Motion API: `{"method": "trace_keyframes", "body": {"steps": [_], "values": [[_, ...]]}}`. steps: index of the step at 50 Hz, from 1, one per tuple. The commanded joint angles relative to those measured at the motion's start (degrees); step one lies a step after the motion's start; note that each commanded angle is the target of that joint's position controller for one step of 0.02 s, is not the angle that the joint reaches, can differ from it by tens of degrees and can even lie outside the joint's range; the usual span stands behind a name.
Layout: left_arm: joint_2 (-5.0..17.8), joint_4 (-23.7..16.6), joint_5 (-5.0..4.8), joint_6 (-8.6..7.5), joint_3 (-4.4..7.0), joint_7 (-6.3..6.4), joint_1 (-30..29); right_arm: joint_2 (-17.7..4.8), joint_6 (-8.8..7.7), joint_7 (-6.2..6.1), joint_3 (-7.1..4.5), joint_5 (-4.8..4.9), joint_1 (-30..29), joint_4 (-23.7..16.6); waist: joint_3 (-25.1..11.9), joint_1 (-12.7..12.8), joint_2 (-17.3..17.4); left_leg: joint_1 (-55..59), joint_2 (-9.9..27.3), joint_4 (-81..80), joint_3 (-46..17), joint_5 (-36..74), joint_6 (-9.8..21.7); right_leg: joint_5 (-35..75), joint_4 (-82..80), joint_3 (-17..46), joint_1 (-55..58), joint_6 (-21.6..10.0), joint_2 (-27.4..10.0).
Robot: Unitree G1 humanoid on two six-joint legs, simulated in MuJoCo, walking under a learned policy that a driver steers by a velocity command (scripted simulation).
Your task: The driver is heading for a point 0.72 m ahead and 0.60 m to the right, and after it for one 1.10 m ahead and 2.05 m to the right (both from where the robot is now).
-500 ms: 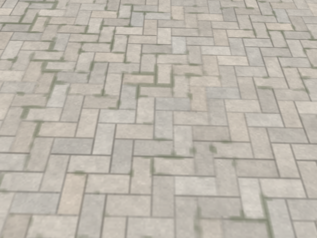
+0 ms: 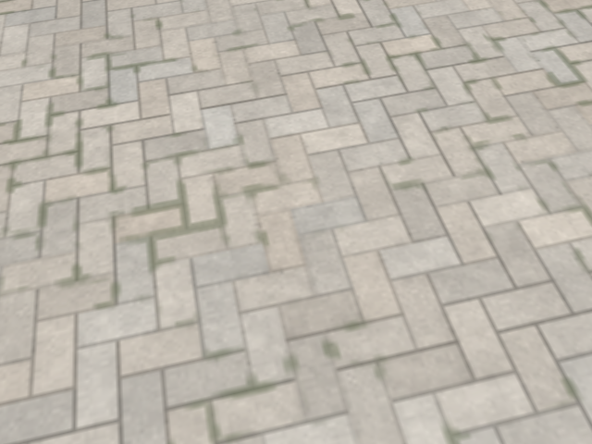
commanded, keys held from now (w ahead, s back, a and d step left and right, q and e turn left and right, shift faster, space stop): w+e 1.00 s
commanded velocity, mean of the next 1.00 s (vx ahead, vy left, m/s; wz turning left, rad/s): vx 0.50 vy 0.00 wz -0.60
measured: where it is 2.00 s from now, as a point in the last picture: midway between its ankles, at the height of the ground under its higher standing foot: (516, 252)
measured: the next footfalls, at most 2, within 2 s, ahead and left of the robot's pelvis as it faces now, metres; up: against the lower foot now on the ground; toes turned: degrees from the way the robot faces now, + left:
left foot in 0.26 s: +0.33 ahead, +0.15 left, +0.00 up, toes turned -13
right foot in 0.76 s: +0.51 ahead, -0.20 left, +0.00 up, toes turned -30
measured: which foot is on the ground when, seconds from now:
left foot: up 0.00-0.24, down 0.26-0.78, up 0.80-1.00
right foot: down 0.00-0.26, up 0.28-0.74, down 0.76-1.00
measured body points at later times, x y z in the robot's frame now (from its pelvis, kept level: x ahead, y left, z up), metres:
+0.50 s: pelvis +0.27 +0.04 +0.00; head +0.30 +0.04 +0.45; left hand +0.50 +0.27 -0.09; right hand +0.26 -0.25 -0.11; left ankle +0.29 +0.15 -0.74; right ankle +0.28 -0.11 -0.67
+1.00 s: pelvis +0.50 -0.12 +0.00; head +0.53 -0.15 +0.45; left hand +0.74 +0.06 -0.09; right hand +0.50 -0.45 -0.10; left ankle +0.67 +0.00 -0.67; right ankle +0.48 -0.18 -0.74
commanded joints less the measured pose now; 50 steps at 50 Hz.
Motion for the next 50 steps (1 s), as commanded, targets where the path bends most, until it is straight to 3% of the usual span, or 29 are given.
{"method": "trace_keyframes", "body": {"steps": [1, 4, 7, 10, 12, 13, 14, 15, 16, 17, 18, 20, 22, 25, 29, 33, 34, 36, 37, 38, 39, 40, 41, 42, 43, 44, 45, 47, 50], "values": [[10.0, -4.0, -0.30, -1.10, 2.85, 1.34, -2.4, -3.4, 0.26, -0.12, -0.71, -0.45, -1.0, -3.2, -3.6, -1.6, -3.8, 0.0, -0.6, -10.1, 0.5, 9.5, -2.0, 13.0, -9.4, 12.9, -0.1, -10.4, -13.1], [10.6, -2.6, -0.63, -0.58, 3.04, 1.84, 0.0, -2.2, -0.05, 0.47, -0.06, 0.10, -7.3, -4.6, -2.5, 1.0, -5.1, 5.1, -3.5, -22.2, 0.9, 20.1, -2.1, 6.4, -8.7, 11.6, -2.7, -7.6, -11.0], [10.4, -0.9, -1.13, -0.32, 3.12, 1.81, 2.6, -3.9, -0.53, 0.90, -0.59, 0.94, -9.9, -5.8, -2.3, 1.9, -6.0, 7.4, -4.6, -27.4, -0.8, 20.8, -1.3, 2.0, -5.9, 15.7, -0.1, -6.5, -12.4], [9.7, -0.2, -1.03, 0.16, 3.10, 1.99, 2.7, -5.9, -1.14, 1.09, -1.71, 1.16, -8.1, -5.7, -2.7, 0.4, -8.2, 10.2, -5.0, -30.0, -1.5, 14.0, 0.7, 1.3, -0.7, 20.5, 4.2, -5.2, -13.9], [7.2, -0.5, -0.75, 0.43, 2.30, 1.90, 2.0, -7.4, -1.61, 0.61, -2.97, 0.74, 0.0, -3.9, -6.2, -3.8, -8.6, 22.2, -4.2, -33.0, -0.6, 12.3, 3.6, 3.9, 7.3, 19.4, 2.8, -2.6, -10.6], [3.6, -1.3, -0.09, 0.28, 0.96, 1.71, 2.3, -10.3, -1.85, 0.15, -3.85, -0.24, 8.0, -3.2, -13.5, -7.1, -3.1, 35.8, 4.8, -32.4, -8.9, 9.2, 7.2, -1.9, 22.4, 14.9, -3.1, -0.4, -7.2], [0.8, -3.0, -1.68, -0.17, -0.04, 1.71, 9.6, -15.0, -0.96, 0.25, -5.08, -0.78, 13.5, -1.2, -20.8, -4.3, 16.0, 53.4, 17.5, -38.2, -35.5, -5.5, 16.6, -23.6, 41.3, 6.7, -22.8, 3.7, 0.3], [6.5, -1.8, -2.14, -0.23, 0.83, 1.97, 9.4, -10.1, -0.70, 0.68, -4.14, 0.75, 12.9, -1.6, -17.8, -5.3, 12.6, 52.4, 18.8, -41.6, -42.6, -18.7, 16.4, -23.6, 49.7, 7.6, -30.5, 4.7, -4.1], [9.8, -2.1, -1.80, 0.08, 1.81, 1.96, 3.5, -6.6, -0.36, 0.41, -3.21, 0.89, 10.6, -2.3, -10.9, -6.8, 7.4, 46.2, 16.4, -42.3, -33.8, -17.3, 14.0, -18.3, 52.1, 6.8, -32.5, 5.1, -6.1], [9.7, -2.6, -1.16, 0.39, 1.92, 2.08, 0.3, -5.4, 0.01, 0.25, -2.70, 0.33, 8.0, -2.6, -7.2, -6.1, 3.7, 39.9, 14.1, -42.6, -26.0, -9.5, 12.4, -14.3, 51.5, 5.0, -30.9, 5.4, -8.0], [9.0, -3.2, -0.61, 0.37, 2.04, 1.90, -1.9, -4.2, 0.25, 0.10, -2.29, 0.08, 6.3, -2.2, -4.1, -5.3, 3.2, 34.9, 11.9, -43.7, -20.4, -2.8, 12.1, -11.5, 49.0, 4.8, -29.8, 5.6, -9.5], [6.8, -3.5, -1.25, 0.80, 1.90, 1.26, -1.5, -3.0, -0.01, -0.23, -1.93, -0.15, 5.4, -1.5, -2.8, -3.5, 5.6, 29.7, 9.3, -46.4, -12.7, 3.8, 11.5, -9.0, 45.8, 3.8, -25.8, 5.4, -11.6], [4.7, -4.2, -1.26, 1.32, 1.40, 1.02, -2.6, -3.8, -0.45, -0.29, -2.30, 0.36, 5.8, -0.4, -2.0, -3.3, 5.0, 28.4, 9.5, -48.4, -8.1, 8.2, 12.6, -7.8, 42.8, 2.7, -26.3, 5.8, -12.3], [3.7, -5.4, -0.81, 1.42, 0.90, 0.71, -5.6, -6.1, -0.51, -0.39, -3.07, 0.34, 6.5, 0.9, -1.6, -3.6, 3.0, 29.9, 10.6, -49.9, -2.8, 15.0, 13.6, -2.2, 36.2, 2.2, -28.5, 6.6, -13.0], [2.7, -6.3, -0.87, 0.65, 0.30, -0.69, -11.4, -7.5, 0.19, -0.64, -3.24, 0.67, 7.0, 2.1, -0.3, -5.5, 2.3, 30.9, 8.7, -50.0, 6.2, 19.6, 11.6, 9.0, 23.4, -1.1, -25.2, 6.0, -12.2], [2.8, -8.4, -1.13, 0.60, 0.22, -2.07, -16.9, -9.5, 1.26, -0.68, -3.80, 1.69, 9.9, 3.8, 1.7, -6.7, 2.1, 35.4, 10.3, -48.8, 10.1, 22.5, 10.1, 8.2, 15.7, -4.2, -23.1, 3.9, -11.0], [3.4, -8.8, -1.04, 0.66, 0.49, -2.30, -17.1, -10.2, 1.61, -0.70, -4.02, 2.03, 10.0, 4.0, 1.7, -6.2, 2.3, 36.9, 10.8, -47.2, 11.1, 27.2, 9.7, 5.9, 14.5, -5.2, -22.0, 3.0, -10.2], [5.6, -8.7, -0.54, 1.03, 1.68, -2.36, -14.1, -12.1, 2.32, -1.03, -4.63, 2.65, 9.7, 4.0, -1.4, -3.2, 4.0, 39.1, 10.8, -39.1, 13.5, 46.7, 8.5, -0.1, 13.4, -8.3, -15.2, 0.5, -6.5], [7.6, -7.3, -0.47, 1.26, 2.87, -2.19, -8.0, -12.5, 2.78, -1.24, -4.78, 2.92, 9.2, 3.8, -4.9, 0.6, 3.9, 38.2, 9.9, -30.0, 15.0, 53.9, 7.6, -0.6, 11.6, -9.7, -7.0, -1.2, -4.0], [10.7, -4.4, -0.71, 1.64, 4.79, -1.44, 2.1, -11.1, 2.90, -1.50, -4.22, 2.73, 9.2, 3.5, -10.0, 5.8, 2.1, 31.2, 7.8, -17.1, 16.3, 51.4, 5.7, 2.6, 8.8, -9.0, 8.2, -3.5, -2.1], [15.6, -2.8, -1.36, 2.28, 6.05, -0.14, 8.7, -5.6, 2.61, -1.35, -2.29, -0.18, 11.7, 2.2, -14.9, 5.9, -9.6, 14.3, 4.0, 2.1, 16.2, 15.3, 3.1, 5.0, 9.1, 8.0, 25.4, -7.4, -13.2], [19.2, -5.2, -1.53, 1.32, 5.86, -0.45, 5.2, -2.0, 0.87, -0.63, -0.57, -0.21, 13.5, -1.5, -23.6, 0.8, -19.3, -5.7, -7.5, 19.5, 5.9, -18.2, 0.8, -12.2, -1.7, 42.1, 38.1, -19.0, -24.9], [13.5, -5.5, -1.11, 0.32, 4.35, -1.02, 5.5, -8.1, -0.85, 0.08, -1.90, 1.91, 6.5, -2.0, -21.9, 5.2, -9.6, -11.9, -4.3, 21.8, -1.9, -14.5, 1.8, -15.5, -6.5, 41.1, 36.1, -16.1, -24.7], [11.6, -4.7, -0.61, -0.49, 3.60, -1.04, 4.0, -8.4, -1.78, 0.38, -1.90, 3.21, 3.0, -3.4, -14.0, 4.3, -8.0, -13.6, -2.4, 18.8, -1.0, -9.4, 3.0, -11.9, -6.7, 33.4, 29.1, -13.9, -22.8], [10.4, -4.8, -0.55, -0.93, 3.12, -1.03, 0.5, -7.3, -2.06, -0.05, -1.63, 2.23, 3.1, -2.8, -9.4, 1.4, -2.4, -10.4, 0.0, 13.6, -1.1, -5.1, 2.9, -4.9, -6.7, 27.3, 20.4, -12.1, -20.3], [8.8, -5.2, -0.30, -1.06, 2.62, -0.81, -2.7, -7.6, -1.83, -0.38, -1.94, 0.82, 3.7, -2.2, -7.5, -0.8, -2.6, -6.5, 1.5, 8.9, -1.4, -2.7, 2.4, 1.3, -7.1, 22.6, 14.2, -11.2, -18.3], [8.2, -5.9, 0.32, -1.07, 2.27, -0.52, -4.5, -7.6, -1.23, -0.26, -2.10, 0.48, 4.8, -2.0, -6.6, -2.4, -4.2, -3.2, 2.2, 7.2, -1.6, -1.1, 1.9, 5.0, -8.2, 20.5, 9.9, -11.0, -16.9], [8.3, -5.4, 0.17, -1.35, 2.25, 0.04, -5.1, -6.4, -0.14, -0.23, -1.97, -0.06, 5.4, -1.7, -5.8, -3.3, -4.2, -1.0, 1.8, 3.3, -0.4, 0.5, 0.1, 10.8, -9.6, 17.7, 5.2, -11.6, -15.8], [9.7, -3.7, -0.10, -1.31, 2.65, 1.18, -2.7, -4.2, 0.58, -0.35, -1.24, -0.43, 0.1, -3.2, -3.4, -2.0, -3.7, -1.7, 0.2, -7.0, 0.5, 8.8, -2.1, 12.8, -10.1, 13.5, 1.4, -10.7, -13.5]]}}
